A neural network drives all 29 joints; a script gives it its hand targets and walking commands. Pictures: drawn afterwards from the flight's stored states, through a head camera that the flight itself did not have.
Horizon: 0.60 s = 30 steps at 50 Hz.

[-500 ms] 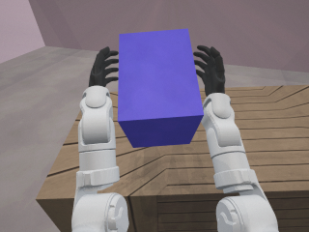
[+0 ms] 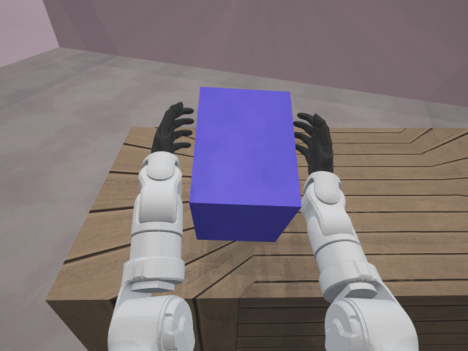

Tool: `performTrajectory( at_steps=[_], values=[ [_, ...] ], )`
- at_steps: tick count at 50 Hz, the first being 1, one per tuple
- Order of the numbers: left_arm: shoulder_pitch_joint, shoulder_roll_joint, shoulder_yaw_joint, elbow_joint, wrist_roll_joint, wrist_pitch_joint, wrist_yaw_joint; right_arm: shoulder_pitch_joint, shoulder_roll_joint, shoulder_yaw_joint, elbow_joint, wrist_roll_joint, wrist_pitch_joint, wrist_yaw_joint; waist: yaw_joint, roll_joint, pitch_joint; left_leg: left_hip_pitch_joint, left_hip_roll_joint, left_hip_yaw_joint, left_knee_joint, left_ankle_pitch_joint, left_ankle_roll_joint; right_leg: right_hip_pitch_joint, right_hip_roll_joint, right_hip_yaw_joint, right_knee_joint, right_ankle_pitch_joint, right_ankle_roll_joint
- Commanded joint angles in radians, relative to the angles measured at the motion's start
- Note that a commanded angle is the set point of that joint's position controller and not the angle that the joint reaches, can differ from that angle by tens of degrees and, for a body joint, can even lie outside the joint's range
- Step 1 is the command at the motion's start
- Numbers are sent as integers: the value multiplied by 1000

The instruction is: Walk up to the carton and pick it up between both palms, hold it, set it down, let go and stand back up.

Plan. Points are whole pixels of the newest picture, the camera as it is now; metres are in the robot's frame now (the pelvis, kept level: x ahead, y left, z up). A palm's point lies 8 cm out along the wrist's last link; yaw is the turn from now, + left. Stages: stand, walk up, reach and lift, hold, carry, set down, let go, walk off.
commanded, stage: set down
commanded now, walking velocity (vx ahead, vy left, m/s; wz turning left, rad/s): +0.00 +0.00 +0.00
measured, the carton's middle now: (240, 170) +0.42 -0.03 +0.13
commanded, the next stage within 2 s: none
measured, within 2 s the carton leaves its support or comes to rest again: neither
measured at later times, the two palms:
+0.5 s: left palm (179, 162) +0.40 +0.08 +0.18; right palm (319, 189) +0.35 -0.17 +0.13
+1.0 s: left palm (180, 169) +0.43 +0.08 +0.13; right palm (309, 187) +0.39 -0.17 +0.10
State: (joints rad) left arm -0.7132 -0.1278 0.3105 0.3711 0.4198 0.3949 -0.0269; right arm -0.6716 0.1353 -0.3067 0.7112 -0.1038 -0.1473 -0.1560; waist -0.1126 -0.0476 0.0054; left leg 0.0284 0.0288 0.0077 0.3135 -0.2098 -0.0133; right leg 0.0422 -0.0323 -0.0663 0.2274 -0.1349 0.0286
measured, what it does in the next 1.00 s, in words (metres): stands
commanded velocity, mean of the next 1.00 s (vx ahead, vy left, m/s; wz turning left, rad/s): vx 0.00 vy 0.00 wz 0.00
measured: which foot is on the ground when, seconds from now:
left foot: down 0.00-1.00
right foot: down 0.00-1.00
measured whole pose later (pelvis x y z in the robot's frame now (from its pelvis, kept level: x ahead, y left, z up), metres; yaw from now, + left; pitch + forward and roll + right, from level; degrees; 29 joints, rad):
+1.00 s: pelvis +0.01 +0.00 +0.00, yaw +0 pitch -2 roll -1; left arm -0.84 -0.15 0.43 0.66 0.44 0.22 0.01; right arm -0.73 0.13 -0.48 0.85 -0.28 -0.16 -0.13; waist -0.09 -0.04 0.10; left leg -0.07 0.04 0.01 0.31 -0.20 -0.01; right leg -0.04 -0.03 -0.07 0.21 -0.12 0.02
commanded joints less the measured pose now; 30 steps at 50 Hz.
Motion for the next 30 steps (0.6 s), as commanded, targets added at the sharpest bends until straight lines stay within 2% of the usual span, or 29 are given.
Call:
performTrajectory(
  at_steps=[1,2,3,5,7,8,9,10,11,12,13,14,15,17,18,19,20,22,23,24,25,26,27,28,29,30],
  values=[
    [-223,-373,-176,137,28,77,-199,-609,315,398,-173,25,33,101,95,-11,3,-6,-66,128,-106,112,38,173,56,-91,-9,202,37],
    [-246,-359,-177,99,17,64,-177,-636,302,416,-228,47,14,94,98,-11,-62,-9,-64,123,-92,178,29,155,57,-109,-4,267,35],
    [-280,-391,-235,16,-8,29,-156,-643,340,503,-300,72,-20,91,109,-13,-179,27,-58,105,-41,335,7,211,63,-110,34,397,33],
    [-434,-517,-417,-183,-85,-36,-108,-641,383,526,-273,101,-77,87,37,85,-403,157,-31,74,52,616,-43,107,86,-125,52,470,15],
    [-538,-611,-585,-292,-171,-134,-63,-626,419,547,-278,111,-147,92,-8,155,-690,227,-9,31,133,812,-88,20,99,-130,60,534,-10],
    [-604,-646,-630,-332,-191,-186,-30,-613,447,529,-237,114,-164,98,2,206,-788,266,-6,20,157,859,-98,-32,106,-115,63,511,-22],
    [-589,-661,-645,-312,-213,-211,-5,-584,441,510,-241,97,-169,101,-29,191,-840,305,10,10,173,892,-108,-90,112,-125,45,497,-33],
    [-616,-667,-638,-312,-207,-239,10,-493,444,455,-107,55,-156,101,-41,194,-787,293,12,10,158,862,-108,-125,112,-115,24,437,-43],
    [-631,-662,-625,-284,-200,-258,16,-445,467,433,-42,15,-150,98,-57,160,-746,251,15,18,154,837,-111,-121,99,-107,5,448,-41],
    [-613,-661,-624,-251,-187,-258,11,-389,452,394,19,-28,-150,98,-91,196,-680,240,23,19,131,839,-123,-139,84,-113,-10,430,-37],
    [-580,-639,-550,-145,-151,-245,2,-341,423,327,101,-60,-131,96,-92,161,-593,217,21,28,102,750,-119,-89,77,-107,-38,393,-43],
    [-567,-601,-479,-49,-129,-238,-20,-312,377,276,163,-89,-97,99,-106,140,-487,179,12,37,74,605,-113,-47,73,-108,-42,354,-48],
    [-507,-555,-386,66,-80,-207,-46,-371,365,223,146,-101,-79,99,-87,107,-370,98,-11,63,28,481,-88,32,69,-98,-33,382,-25],
    [-436,-523,-255,189,-31,-164,-100,-385,362,216,137,-123,-45,95,-46,18,-167,-10,-38,81,-54,251,-29,134,71,-97,-11,336,15],
    [-361,-507,-202,237,4,-125,-123,-398,348,215,141,-111,-19,97,-42,11,-46,-20,-42,82,-90,199,-15,149,65,-92,-5,328,36],
    [-309,-472,-127,316,17,-97,-148,-480,365,238,59,-98,-5,104,19,-47,-23,-47,-55,106,-102,131,6,197,64,-78,-9,303,43],
    [-310,-447,-93,358,23,-63,-161,-560,359,227,12,-72,0,114,42,-18,33,-91,-58,113,-130,32,19,157,58,-75,-16,204,46],
    [-321,-401,-48,366,47,-39,-172,-646,337,234,-46,-53,3,131,98,-42,51,-115,-65,117,-155,-35,48,135,57,-86,-25,68,50],
    [-332,-382,-31,383,52,-35,-163,-741,336,269,-125,-43,-19,145,149,-39,-10,-112,-60,119,-145,-10,53,125,58,-79,-16,63,42],
    [-330,-395,-42,367,54,-33,-142,-791,334,290,-179,-22,-41,146,176,-11,-77,-107,-57,124,-132,20,49,106,60,-88,-5,80,33],
    [-317,-423,-75,354,69,-51,-125,-796,333,314,-195,-29,-57,148,166,-21,-125,-90,-52,116,-111,51,46,122,66,-92,7,103,37],
    [-382,-436,-122,290,34,-77,-113,-764,327,317,-180,-34,-71,145,126,27,-192,-47,-37,102,-91,126,18,76,73,-111,9,136,15],
    [-431,-479,-198,239,-4,-108,-92,-807,335,314,-191,-49,-98,145,110,51,-325,0,-30,86,-52,222,4,53,80,-119,18,163,3],
    [-519,-517,-242,157,-33,-153,-69,-745,352,314,-161,-65,-120,144,81,43,-431,36,-21,84,-28,277,-9,35,85,-123,9,191,4],
    [-574,-546,-312,121,-52,-189,-49,-780,355,302,-130,-75,-139,152,67,75,-527,68,-12,74,-4,361,-19,-1,89,-125,20,219,-2],
    [-656,-602,-383,86,-113,-226,-35,-709,367,280,-100,-110,-150,151,-9,73,-613,105,-7,54,20,387,-43,-42,95,-134,12,197,-17]
  ],
)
